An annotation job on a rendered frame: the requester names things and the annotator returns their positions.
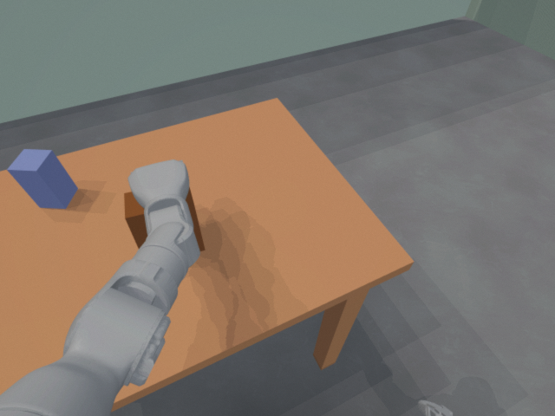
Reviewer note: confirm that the sponge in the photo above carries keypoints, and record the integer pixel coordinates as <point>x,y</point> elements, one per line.
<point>134,215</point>

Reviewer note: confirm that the robot left hand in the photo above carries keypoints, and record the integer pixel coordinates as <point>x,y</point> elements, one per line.
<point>166,177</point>

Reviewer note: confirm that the left robot forearm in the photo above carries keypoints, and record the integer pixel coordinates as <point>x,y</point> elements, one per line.
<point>160,264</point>

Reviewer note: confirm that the table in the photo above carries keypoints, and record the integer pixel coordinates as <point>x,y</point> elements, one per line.
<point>286,237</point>

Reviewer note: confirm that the robot left upper arm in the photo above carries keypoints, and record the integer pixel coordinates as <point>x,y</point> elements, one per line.
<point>117,343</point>

